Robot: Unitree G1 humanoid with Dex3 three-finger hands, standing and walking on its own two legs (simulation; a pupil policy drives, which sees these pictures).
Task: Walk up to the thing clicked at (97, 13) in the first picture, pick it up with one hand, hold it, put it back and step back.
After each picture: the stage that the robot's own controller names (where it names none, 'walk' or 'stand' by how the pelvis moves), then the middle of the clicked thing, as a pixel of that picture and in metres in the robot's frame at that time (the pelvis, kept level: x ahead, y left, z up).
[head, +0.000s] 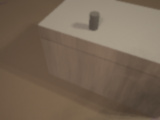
stand; (93, 21) +0.95 -0.07 -0.12
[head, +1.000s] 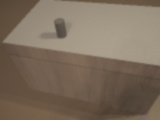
walk; (60, 28) +0.86 +0.20 -0.10
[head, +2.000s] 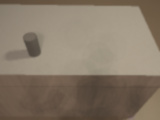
stand; (32, 45) +0.62 +0.27 -0.08
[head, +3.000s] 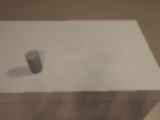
stand; (34, 62) +0.58 +0.26 -0.12
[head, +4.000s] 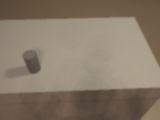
stand; (32, 62) +0.57 +0.27 -0.12
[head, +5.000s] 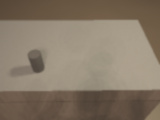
stand; (36, 61) +0.58 +0.26 -0.12
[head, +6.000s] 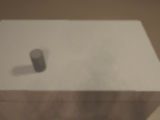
stand; (38, 61) +0.59 +0.25 -0.12
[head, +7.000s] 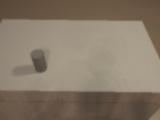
stand; (39, 61) +0.58 +0.24 -0.12
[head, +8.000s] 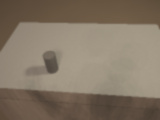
rise first; (51, 62) +0.59 +0.22 -0.12
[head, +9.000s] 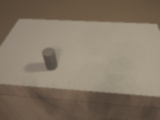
go down; (50, 59) +0.60 +0.22 -0.12
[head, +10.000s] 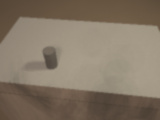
go down; (50, 58) +0.61 +0.21 -0.11
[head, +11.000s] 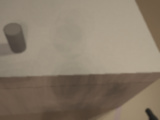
go down; (15, 39) +0.58 +0.22 -0.05
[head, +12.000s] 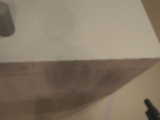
close in; (2, 20) +0.60 +0.22 -0.03
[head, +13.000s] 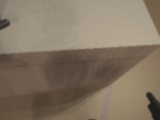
close; out of the picture +0.63 +0.22 +0.00
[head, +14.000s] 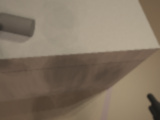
close; (16, 25) +0.59 +0.14 -0.03
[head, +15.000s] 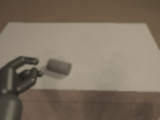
close; (58, 67) +0.58 +0.14 -0.10
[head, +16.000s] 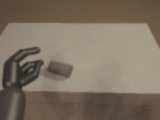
close; (60, 69) +0.56 +0.13 -0.12
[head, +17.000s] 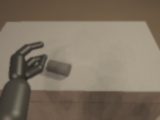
stand; (58, 68) +0.57 +0.13 -0.12
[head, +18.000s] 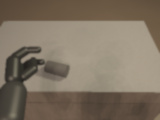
crouch; (56, 68) +0.56 +0.14 -0.13
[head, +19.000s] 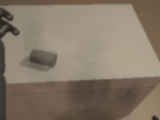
crouch; (43, 58) +0.57 +0.14 -0.12
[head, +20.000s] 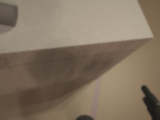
lower; out of the picture +0.59 +0.15 -0.02
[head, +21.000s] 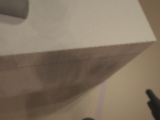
lower; (9, 6) +0.64 +0.13 -0.02
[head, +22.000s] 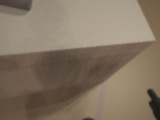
lower; out of the picture +0.69 +0.12 -0.02
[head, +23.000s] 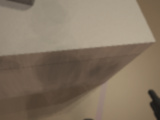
lower; out of the picture +0.72 +0.11 -0.02
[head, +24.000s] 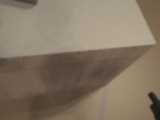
loosen; out of the picture +0.74 +0.10 -0.03
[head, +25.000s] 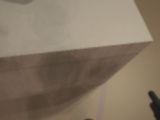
withdraw; out of the picture +0.76 +0.09 -0.03
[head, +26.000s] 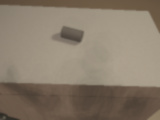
sink last; (72, 34) +0.73 +0.06 -0.09
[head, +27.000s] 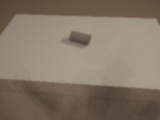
stand; (80, 38) +0.77 +0.06 -0.09
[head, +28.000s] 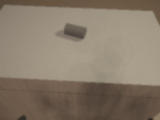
stand; (75, 31) +0.76 +0.06 -0.08
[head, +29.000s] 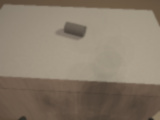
stand; (75, 29) +0.78 +0.06 -0.08
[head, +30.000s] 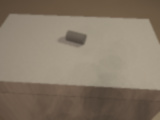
stand; (75, 37) +0.79 +0.06 -0.13
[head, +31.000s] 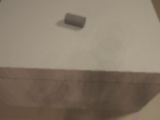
walk; (75, 20) +0.82 +0.05 -0.13
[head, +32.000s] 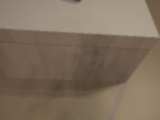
walk; out of the picture +1.06 +0.08 -0.13
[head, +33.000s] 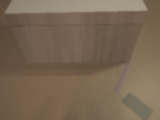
stand; out of the picture +1.38 +0.12 -0.12
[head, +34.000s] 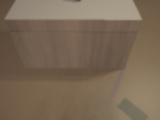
stand; out of the picture +1.39 +0.08 -0.15
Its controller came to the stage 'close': yes
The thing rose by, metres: 0.01
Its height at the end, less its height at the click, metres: -0.02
